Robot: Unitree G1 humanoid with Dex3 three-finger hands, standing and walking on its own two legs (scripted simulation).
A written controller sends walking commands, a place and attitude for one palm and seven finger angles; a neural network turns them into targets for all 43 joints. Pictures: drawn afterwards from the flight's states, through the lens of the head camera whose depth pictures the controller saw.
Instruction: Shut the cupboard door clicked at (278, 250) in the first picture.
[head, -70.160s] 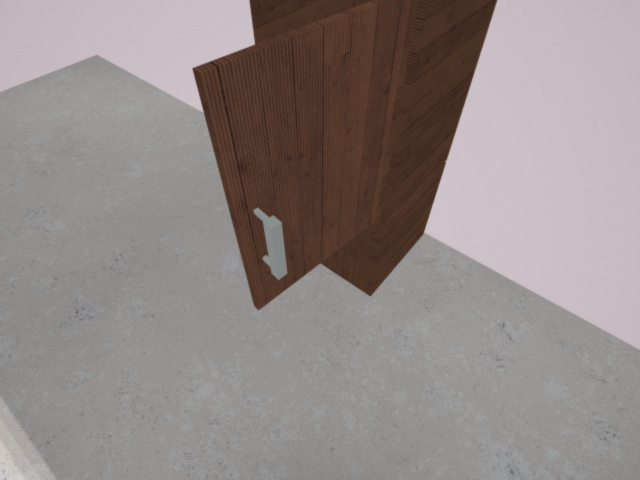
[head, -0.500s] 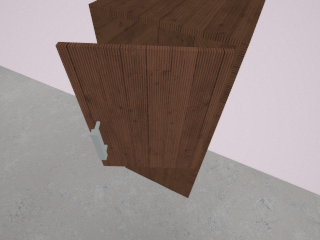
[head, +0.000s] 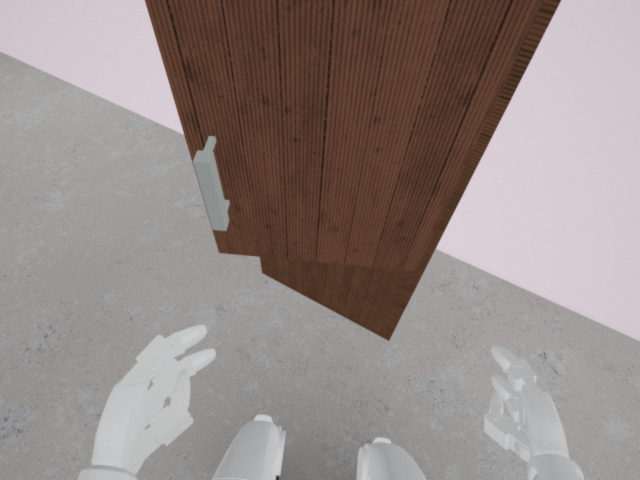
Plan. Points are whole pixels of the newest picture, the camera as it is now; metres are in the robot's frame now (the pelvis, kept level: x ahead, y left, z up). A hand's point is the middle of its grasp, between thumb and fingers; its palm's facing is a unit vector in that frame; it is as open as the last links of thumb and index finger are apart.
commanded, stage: raise the hand and make a fist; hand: left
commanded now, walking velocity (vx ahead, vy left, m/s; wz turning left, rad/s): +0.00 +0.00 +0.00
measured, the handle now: (216, 185) +0.53 +0.22 +0.00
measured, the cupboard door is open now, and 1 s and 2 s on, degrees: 25 25 25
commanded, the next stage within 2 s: bring the fist close to the handle in 1.50 s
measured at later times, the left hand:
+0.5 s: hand (144, 366) +0.22 +0.21 +0.05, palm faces +0.14 -0.99 -0.07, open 3.9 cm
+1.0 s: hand (178, 368) +0.23 +0.19 +0.02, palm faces -0.04 -1.00 -0.02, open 3.1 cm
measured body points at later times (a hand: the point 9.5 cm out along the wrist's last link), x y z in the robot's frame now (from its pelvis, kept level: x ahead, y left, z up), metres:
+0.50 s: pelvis +0.01 +0.02 -0.01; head +0.07 +0.03 +0.43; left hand +0.21 +0.27 +0.05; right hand +0.17 -0.22 -0.09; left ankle +0.07 +0.12 -0.63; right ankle +0.03 -0.10 -0.63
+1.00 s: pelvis +0.02 +0.01 -0.01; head +0.10 +0.02 +0.43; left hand +0.23 +0.24 +0.02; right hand +0.22 -0.21 -0.09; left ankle +0.07 +0.13 -0.63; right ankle +0.03 -0.10 -0.63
